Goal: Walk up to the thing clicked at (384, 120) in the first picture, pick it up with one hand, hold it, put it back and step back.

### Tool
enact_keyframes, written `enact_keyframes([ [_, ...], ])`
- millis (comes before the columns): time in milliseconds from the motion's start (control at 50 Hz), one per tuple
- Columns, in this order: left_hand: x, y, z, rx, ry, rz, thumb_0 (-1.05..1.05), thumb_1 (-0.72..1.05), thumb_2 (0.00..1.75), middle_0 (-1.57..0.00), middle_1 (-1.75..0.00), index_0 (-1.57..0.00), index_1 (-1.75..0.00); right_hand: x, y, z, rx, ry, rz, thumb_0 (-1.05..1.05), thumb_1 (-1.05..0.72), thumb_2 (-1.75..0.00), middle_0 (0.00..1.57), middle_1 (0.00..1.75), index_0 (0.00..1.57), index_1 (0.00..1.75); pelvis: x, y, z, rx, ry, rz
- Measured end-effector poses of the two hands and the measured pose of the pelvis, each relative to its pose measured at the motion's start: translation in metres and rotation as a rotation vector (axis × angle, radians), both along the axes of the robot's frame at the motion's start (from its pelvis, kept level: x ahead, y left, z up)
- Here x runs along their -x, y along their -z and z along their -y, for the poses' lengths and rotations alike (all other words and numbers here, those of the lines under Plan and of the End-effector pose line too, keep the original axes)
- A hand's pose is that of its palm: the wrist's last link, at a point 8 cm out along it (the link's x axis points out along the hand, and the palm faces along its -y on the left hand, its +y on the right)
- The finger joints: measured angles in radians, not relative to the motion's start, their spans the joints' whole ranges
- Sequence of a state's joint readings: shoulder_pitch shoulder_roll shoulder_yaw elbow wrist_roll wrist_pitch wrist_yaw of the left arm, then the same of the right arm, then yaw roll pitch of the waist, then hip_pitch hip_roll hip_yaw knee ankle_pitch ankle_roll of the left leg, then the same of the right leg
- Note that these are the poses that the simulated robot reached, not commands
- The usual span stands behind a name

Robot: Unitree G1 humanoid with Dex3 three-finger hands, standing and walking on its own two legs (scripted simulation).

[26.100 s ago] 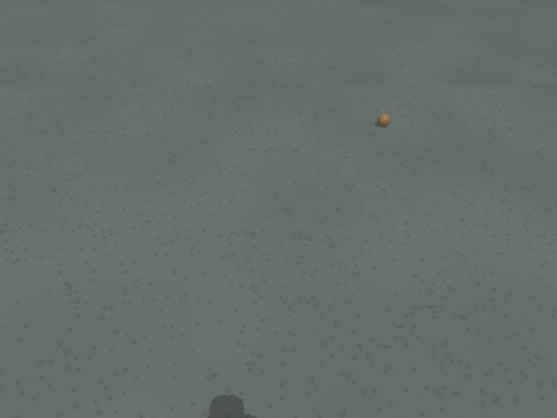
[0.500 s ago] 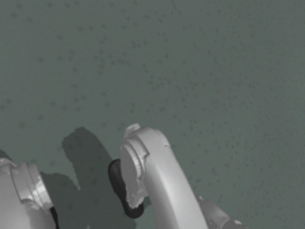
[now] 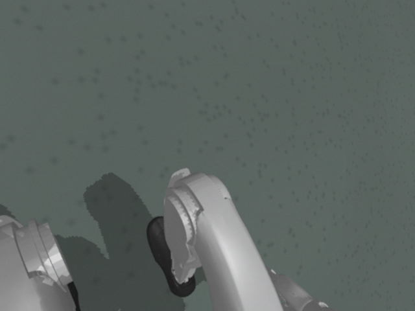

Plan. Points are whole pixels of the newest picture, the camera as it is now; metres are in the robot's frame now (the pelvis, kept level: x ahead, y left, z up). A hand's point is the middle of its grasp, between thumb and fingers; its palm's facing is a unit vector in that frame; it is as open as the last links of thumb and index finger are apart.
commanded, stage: settle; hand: left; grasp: from above
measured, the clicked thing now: out of the picture +0.44 +0.39 -0.27
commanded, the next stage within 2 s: lift in 0.78 s
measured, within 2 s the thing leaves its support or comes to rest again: leaves its support in 0.12 s
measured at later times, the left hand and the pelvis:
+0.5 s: hand out of the picture +0.42 +0.39 -0.17, palm faces -0.42 -0.13 -0.90, open 9.4 cm; pelvis +0.00 +0.00 +0.01, yaw +3 degrees
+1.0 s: hand out of the picture +0.42 +0.38 -0.11, palm faces -0.44 -0.13 -0.89, open 9.5 cm; pelvis -0.01 -0.01 +0.04, yaw +6 degrees
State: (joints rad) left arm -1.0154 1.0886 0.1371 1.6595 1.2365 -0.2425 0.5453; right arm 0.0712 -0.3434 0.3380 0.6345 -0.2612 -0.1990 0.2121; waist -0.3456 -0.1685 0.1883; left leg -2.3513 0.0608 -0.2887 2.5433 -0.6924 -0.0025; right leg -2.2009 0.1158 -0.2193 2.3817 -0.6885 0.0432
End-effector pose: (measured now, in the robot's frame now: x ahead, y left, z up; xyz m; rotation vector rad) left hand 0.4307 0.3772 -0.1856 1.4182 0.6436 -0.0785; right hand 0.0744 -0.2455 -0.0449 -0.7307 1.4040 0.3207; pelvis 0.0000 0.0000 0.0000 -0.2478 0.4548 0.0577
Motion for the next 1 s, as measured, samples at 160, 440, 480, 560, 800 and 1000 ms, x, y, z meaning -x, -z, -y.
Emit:
enact_keyframes([
  [160,-0.002,-0.01,-0.001,-0.006,0.022,0.018,-0.03,-0.01,0.57,-0.56,-0.76,-0.72,-0.72,-0.004,0.001,0.001,-0.007,0.018,-0.002,0.0,-0.92,-0.9,0.21,0.3,0.2,0.3,-0.002,-0.003,0.001,-0.004,-0.005,-0.019],
  [440,-0.001,-0.068,-0.011,-0.048,0.015,0.026,-0.03,0.0,0.52,-0.59,-0.72,-0.75,-0.68,-0.036,0.012,0.004,-0.061,0.078,0.103,0.0,-0.91,-0.9,0.2,0.29,0.2,0.3,-0.002,-0.01,0.002,-0.025,-0.03,-0.069],
  [480,0.001,-0.075,-0.011,-0.048,0.017,0.012,-0.03,0.0,0.52,-0.59,-0.72,-0.75,-0.68,-0.038,0.013,0.004,-0.07,0.093,0.11,0.0,-0.92,-0.9,0.2,0.29,0.2,0.3,-0.001,-0.012,0.002,-0.03,-0.034,-0.074],
  [560,0.003,-0.087,-0.01,-0.044,0.026,-0.002,-0.03,0.0,0.52,-0.6,-0.72,-0.75,-0.68,-0.038,0.015,0.003,-0.079,0.119,0.106,0.0,-0.92,-0.9,0.2,0.29,0.2,0.3,-0.001,-0.016,0.002,-0.039,-0.044,-0.088],
  [800,0.002,-0.115,-0.007,-0.042,0.05,-0.008,-0.03,-0.02,0.55,-0.59,-0.72,-0.74,-0.7,-0.025,0.011,0.011,-0.038,0.193,0.077,0.0,-0.92,-0.9,0.21,0.3,0.2,0.3,0.002,-0.027,0.005,-0.057,-0.063,-0.106],
  [1000,0.002,-0.135,-0.005,-0.031,0.047,-0.012,-0.03,-0.02,0.57,-0.58,-0.72,-0.73,-0.71,-0.009,-0.001,0.019,0.008,0.246,0.058,0.0,-0.92,-0.9,0.21,0.3,0.2,0.3,0.005,-0.038,0.006,-0.062,-0.071,-0.116],
])
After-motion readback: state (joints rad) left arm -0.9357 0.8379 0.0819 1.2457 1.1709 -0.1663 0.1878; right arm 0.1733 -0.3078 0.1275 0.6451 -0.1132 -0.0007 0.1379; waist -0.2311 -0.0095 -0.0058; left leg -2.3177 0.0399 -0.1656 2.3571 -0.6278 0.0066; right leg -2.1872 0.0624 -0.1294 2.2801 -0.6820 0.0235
